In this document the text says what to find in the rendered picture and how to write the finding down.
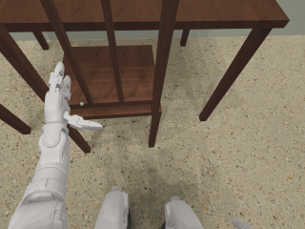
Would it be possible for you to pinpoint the table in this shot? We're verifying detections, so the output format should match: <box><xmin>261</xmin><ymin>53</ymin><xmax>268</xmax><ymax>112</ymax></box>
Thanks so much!
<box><xmin>0</xmin><ymin>0</ymin><xmax>290</xmax><ymax>135</ymax></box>

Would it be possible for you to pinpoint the chair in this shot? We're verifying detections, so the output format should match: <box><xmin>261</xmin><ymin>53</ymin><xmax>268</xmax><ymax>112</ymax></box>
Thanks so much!
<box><xmin>0</xmin><ymin>0</ymin><xmax>179</xmax><ymax>154</ymax></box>

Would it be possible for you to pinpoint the left robot upper arm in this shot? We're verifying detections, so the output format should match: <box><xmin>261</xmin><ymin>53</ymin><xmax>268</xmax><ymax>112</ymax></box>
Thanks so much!
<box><xmin>10</xmin><ymin>199</ymin><xmax>68</xmax><ymax>229</ymax></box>

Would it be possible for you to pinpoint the robot left thigh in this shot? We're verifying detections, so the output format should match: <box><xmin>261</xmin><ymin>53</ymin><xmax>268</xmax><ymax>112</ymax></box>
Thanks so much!
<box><xmin>94</xmin><ymin>190</ymin><xmax>129</xmax><ymax>229</ymax></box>

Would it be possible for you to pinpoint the robot left forearm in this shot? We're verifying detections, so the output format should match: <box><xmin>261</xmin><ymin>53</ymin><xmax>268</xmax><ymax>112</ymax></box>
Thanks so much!
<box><xmin>8</xmin><ymin>122</ymin><xmax>71</xmax><ymax>229</ymax></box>

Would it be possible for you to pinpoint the robot left hand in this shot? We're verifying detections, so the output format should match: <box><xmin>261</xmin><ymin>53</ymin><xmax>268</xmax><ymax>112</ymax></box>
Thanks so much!
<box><xmin>44</xmin><ymin>61</ymin><xmax>103</xmax><ymax>132</ymax></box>

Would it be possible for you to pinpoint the robot left shin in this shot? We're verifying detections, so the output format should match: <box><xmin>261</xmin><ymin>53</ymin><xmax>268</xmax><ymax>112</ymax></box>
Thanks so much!
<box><xmin>111</xmin><ymin>186</ymin><xmax>128</xmax><ymax>229</ymax></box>

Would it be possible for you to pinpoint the robot right hand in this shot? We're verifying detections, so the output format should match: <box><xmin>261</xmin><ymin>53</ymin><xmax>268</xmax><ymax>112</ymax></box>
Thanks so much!
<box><xmin>232</xmin><ymin>218</ymin><xmax>252</xmax><ymax>229</ymax></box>

